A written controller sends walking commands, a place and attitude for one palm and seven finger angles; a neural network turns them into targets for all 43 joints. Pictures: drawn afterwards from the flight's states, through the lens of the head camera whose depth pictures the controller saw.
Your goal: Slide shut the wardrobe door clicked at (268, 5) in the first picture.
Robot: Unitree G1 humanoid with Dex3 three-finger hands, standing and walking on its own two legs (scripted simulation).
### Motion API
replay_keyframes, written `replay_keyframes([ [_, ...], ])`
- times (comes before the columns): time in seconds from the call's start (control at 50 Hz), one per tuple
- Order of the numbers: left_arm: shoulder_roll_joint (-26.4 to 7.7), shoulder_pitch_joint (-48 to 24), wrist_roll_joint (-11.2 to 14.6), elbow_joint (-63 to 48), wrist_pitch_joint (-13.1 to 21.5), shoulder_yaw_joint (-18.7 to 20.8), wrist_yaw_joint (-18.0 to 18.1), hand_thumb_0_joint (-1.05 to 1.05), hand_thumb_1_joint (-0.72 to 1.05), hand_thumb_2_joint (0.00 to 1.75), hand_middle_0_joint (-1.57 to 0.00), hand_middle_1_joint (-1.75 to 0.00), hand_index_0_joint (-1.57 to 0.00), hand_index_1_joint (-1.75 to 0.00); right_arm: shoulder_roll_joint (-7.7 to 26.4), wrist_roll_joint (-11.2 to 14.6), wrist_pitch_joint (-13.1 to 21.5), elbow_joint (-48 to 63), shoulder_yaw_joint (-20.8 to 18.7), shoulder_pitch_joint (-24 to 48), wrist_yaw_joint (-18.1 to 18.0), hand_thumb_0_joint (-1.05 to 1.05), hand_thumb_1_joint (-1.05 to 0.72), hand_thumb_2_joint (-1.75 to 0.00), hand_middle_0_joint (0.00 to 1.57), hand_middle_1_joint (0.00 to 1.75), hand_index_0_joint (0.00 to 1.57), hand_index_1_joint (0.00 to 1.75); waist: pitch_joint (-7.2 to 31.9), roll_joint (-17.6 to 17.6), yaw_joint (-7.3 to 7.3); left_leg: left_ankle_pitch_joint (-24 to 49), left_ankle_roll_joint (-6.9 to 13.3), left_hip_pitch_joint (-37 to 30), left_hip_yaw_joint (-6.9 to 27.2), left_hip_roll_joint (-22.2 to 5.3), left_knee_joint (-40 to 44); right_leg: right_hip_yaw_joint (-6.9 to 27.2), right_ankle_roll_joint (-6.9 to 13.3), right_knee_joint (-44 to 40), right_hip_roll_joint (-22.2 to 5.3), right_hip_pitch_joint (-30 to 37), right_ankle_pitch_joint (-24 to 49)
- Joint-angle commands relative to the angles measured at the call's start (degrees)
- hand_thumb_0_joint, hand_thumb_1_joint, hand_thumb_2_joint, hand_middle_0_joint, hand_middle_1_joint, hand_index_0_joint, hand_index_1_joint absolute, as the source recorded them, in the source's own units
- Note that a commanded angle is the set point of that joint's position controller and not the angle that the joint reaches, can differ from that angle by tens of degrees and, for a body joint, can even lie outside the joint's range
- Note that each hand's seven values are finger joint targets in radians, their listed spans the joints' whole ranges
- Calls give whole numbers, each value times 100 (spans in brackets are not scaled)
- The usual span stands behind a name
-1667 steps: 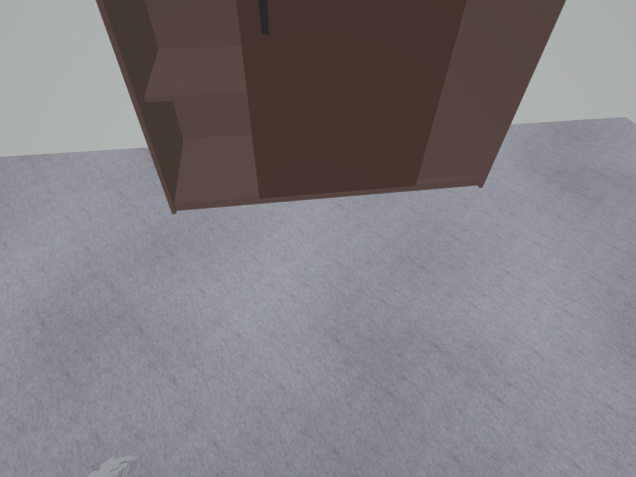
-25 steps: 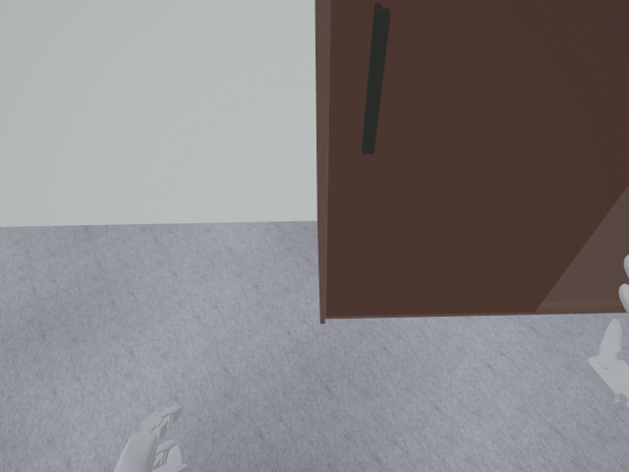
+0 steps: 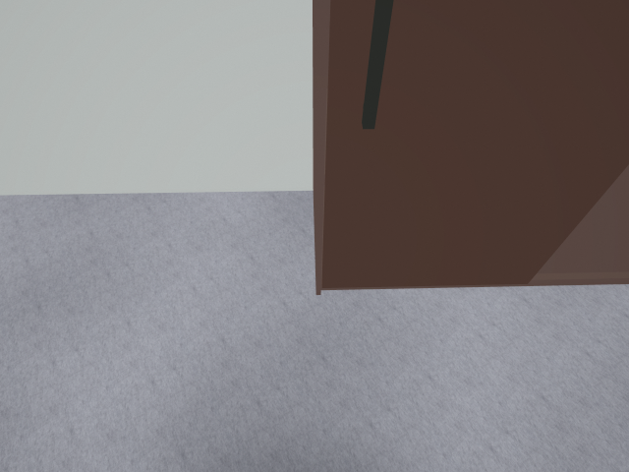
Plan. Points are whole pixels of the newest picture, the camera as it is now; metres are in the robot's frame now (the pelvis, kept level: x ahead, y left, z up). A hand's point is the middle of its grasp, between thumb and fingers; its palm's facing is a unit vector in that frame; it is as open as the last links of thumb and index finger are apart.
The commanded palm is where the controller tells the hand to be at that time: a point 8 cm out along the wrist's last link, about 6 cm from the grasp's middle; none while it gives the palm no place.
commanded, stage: let the arm hang, fingers relaxed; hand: right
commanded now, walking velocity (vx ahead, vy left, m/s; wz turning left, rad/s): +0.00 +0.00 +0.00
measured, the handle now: (374, 55) +0.76 -0.06 +0.14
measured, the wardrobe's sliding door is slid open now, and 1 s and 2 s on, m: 0.00 0.00 0.00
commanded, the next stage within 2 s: look to check the result in 0.56 s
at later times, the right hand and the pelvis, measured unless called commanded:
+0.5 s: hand out of the picture +0.06 -0.18 -0.17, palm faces -0.03 +0.98 -0.20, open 7.3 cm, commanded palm none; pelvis +0.02 +0.00 +0.00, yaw +1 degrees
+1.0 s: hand out of the picture +0.04 -0.18 -0.18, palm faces -0.03 +0.98 -0.20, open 7.4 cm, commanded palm none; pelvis +0.04 +0.00 +0.00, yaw +1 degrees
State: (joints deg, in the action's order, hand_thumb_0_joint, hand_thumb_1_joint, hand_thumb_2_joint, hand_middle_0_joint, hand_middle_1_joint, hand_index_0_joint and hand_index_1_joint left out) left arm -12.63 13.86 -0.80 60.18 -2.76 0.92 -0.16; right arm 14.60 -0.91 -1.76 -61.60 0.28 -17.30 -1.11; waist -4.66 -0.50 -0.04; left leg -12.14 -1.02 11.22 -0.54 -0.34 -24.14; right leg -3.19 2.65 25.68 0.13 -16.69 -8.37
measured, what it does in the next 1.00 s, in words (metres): stands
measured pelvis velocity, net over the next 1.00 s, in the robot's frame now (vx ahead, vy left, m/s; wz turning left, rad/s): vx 0.04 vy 0.00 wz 0.02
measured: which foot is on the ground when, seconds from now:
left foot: down 0.00-1.00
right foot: down 0.00-1.00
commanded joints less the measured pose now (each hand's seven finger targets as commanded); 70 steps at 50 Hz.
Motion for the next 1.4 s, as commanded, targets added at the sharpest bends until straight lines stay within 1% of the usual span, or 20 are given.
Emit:
replay_keyframes([
  [0.0, -827, -113, -14, -152, 179, 167, 95, 0, 90, 90, -20, -30, -20, -30, 618, -5, 210, 111, -96, 198, -46, 0, -90, -90, 20, 30, 20, 30, 321, 96, -68, -462, 300, 316, 499, -457, 662, 913, -46, -902, -696, 524, -917],
  [0.1, -731, -112, -24, 68, 178, 138, 92, 0, 90, 90, -20, -30, -20, -30, 565, -7, 207, -92, -76, 185, -70, 0, -90, -90, 20, 30, 20, 30, 245, 174, -54, -384, 269, 289, 482, -491, 698, 818, -63, -950, -678, 585, -768],
  [0.14, -730, -124, -15, 125, 184, 137, 87, 0, 90, 90, -20, -30, -20, -30, 581, -15, 220, -140, -82, 184, -84, 0, -90, -90, 20, 30, 20, 30, 328, 197, -41, -259, 266, 235, 514, -517, 715, 789, -58, -882, -658, 660, -549],
  [0.28, -510, -189, -33, 265, 178, 80, 79, 0, 90, 90, -20, -30, -20, -30, 422, -17, 209, -197, -63, 276, -102, 0, -90, -90, 20, 30, 20, 30, 102, 71, -45, -265, 213, 281, 497, -528, 735, 714, -113, -980, -630, 603, -515],
  [0.34, -498, -150, -27, 263, 199, 81, 87, 0, 90, 90, -20, -30, -20, -30, 395, -22, 230, -176, -80, 266, -113, 0, -90, -90, 20, 30, 20, 30, 242, 143, -34, -50, 211, 133, 492, -524, 720, 700, -109, -921, -638, 666, -232],
  [0.44, -438, -153, -25, 296, 236, 68, 113, 0, 90, 90, -20, -30, -20, -30, 310, -11, 251, -173, -96, 257, -122, 0, -90, -90, 20, 30, 20, 30, 404, 31, -29, 334, 205, -22, 474, -551, 676, 635, -117, -782, -630, 836, 287],
  [0.5, -389, -148, -33, 330, 231, 56, 125, 0, 90, 90, -20, -30, -20, -30, 268, -6, 242, -190, -98, 271, -120, 0, -90, -90, 20, 30, 20, 30, 277, -95, -35, 297, 213, -12, 476, -560, 710, 617, -123, -834, -629, 803, 215],
  [0.56, -375, -136, -26, 339, 215, 69, 131, 0, 90, 90, -20, -30, -20, -30, 238, -6, 237, -216, -90, 264, -122, 0, -90, -90, 20, 30, 20, 30, 194, 18, -50, 198, 214, 41, 463, -546, 739, 611, -130, -835, -629, 800, 104],
  [0.7, -385, -72, -25, 363, 233, 66, 158, 0, 90, 90, -20, -30, -20, -30, 209, 1, 241, -253, -95, 181, -125, 0, -90, -90, 20, 30, 20, 30, 408, -7, -49, 450, 226, -93, 468, -546, 691, 584, -105, -760, -649, 978, 366],
  [0.74, -412, -47, -10, 338, 233, 77, 160, 0, 90, 90, -20, -30, -20, -30, 213, -2, 243, -265, -98, 146, -132, 0, -90, -90, 20, 30, 20, 30, 452, 93, -47, 498, 221, -122, 471, -536, 684, 586, -90, -733, -663, 1021, 459],
  [0.84, -398, -34, -4, 361, 242, 65, 170, 0, 90, 90, -20, -30, -20, -30, 200, -3, 241, -296, -97, 95, -141, 0, -90, -90, 20, 30, 20, 30, 392, 122, -42, 593, 209, -131, 459, -544, 688, 565, -80, -711, -663, 1051, 585],
  [0.92, -369, -59, -16, 393, 234, 49, 175, 0, 90, 90, -20, -30, -20, -30, 170, 1, 222, -328, -83, 111, -135, 0, -90, -90, 20, 30, 20, 30, 174, 48, -45, 459, 202, -65, 442, -545, 709, 576, -86, -788, -649, 969, 431],
  [1.04, -405, -75, -8, 377, 242, 58, 168, 0, 90, 90, -20, -30, -20, -30, 200, -8, 235, -318, -95, 85, -136, 0, -90, -90, 20, 30, 20, 30, 283, 86, -37, 460, 198, -132, 452, -543, 732, 577, -83, -784, -653, 1034, 440],
  [1.08, -388, -89, -20, 380, 238, 51, 168, 0, 90, 90, -20, -30, -20, -30, 169, -8, 223, -320, -84, 122, -134, 0, -90, -90, 20, 30, 20, 30, 127, 65, -49, 367, 194, -72, 450, -542, 742, 592, -93, -852, -647, 965, 320],
  [1.12, -395, -94, -23, 379, 248, 48, 169, 0, 90, 90, -20, -30, -20, -30, 177, -8, 222, -325, -90, 118, -127, 0, -90, -90, 20, 30, 20, 30, 142, -9, -36, 374, 195, -94, 428, -552, 730, 600, -89, -877, -641, 972, 315],
  [1.16, -407, -95, -18, 365, 253, 55, 169, 0, 90, 90, -20, -30, -20, -30, 186, -9, 235, -309, -97, 119, -129, 0, -90, -90, 20, 30, 20, 30, 234, 82, -42, 458, 188, -134, 438, -552, 734, 581, -89, -821, -647, 1017, 429],
  [1.22, -407, -90, -20, 373, 253, 49, 168, 0, 90, 90, -20, -30, -20, -30, 183, -7, 225, -308, -93, 135, -127, 0, -90, -90, 20, 30, 20, 30, 145, 13, -39, 392, 192, -112, 439, -550, 735, 603, -86, -888, -648, 979, 359],
  [1.24, -433, -88, -10, 367, 250, 55, 164, 0, 90, 90, -20, -30, -20, -30, 209, -11, 235, -303, -96, 114, -129, 0, -90, -90, 20, 30, 20, 30, 182, 100, -32, 385, 186, -130, 425, -542, 755, 596, -89, -847, -647, 986, 365],
  [1.32, -428, -81, -20, 368, 266, 54, 174, 0, 90, 90, -20, -30, -20, -30, 200, -4, 230, -290, -106, 132, -124, 0, -90, -90, 20, 30, 20, 30, 260, 10, -34, 484, 191, -172, 435, -552, 710, 598, -80, -855, -651, 1040, 482],
  [1.38, -421, -87, -17, 373, 270, 52, 177, 0, 90, 90, -20, -30, -20, -30, 204, 0, 237, -292, -107, 141, -129, 0, -90, -90, 20, 30, 20, 30, 292, 128, -34, 590, 184, -196, 409, -564, 698, 585, -77, -812, -654, 1094, 622],
])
